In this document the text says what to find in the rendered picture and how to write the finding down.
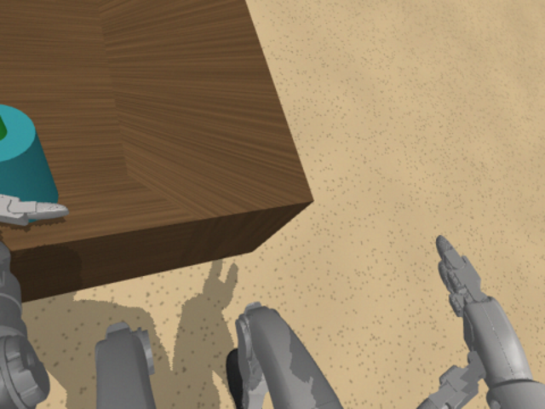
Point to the right robot hand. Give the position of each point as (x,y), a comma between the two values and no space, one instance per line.
(496,354)

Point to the left robot hand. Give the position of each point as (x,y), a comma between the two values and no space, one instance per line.
(13,210)

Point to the left robot arm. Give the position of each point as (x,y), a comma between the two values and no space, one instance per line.
(24,381)

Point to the bottle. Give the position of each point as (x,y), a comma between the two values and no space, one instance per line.
(24,170)

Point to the right robot arm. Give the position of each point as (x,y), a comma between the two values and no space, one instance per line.
(516,394)

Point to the right robot foot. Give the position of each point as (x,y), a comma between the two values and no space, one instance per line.
(235,381)

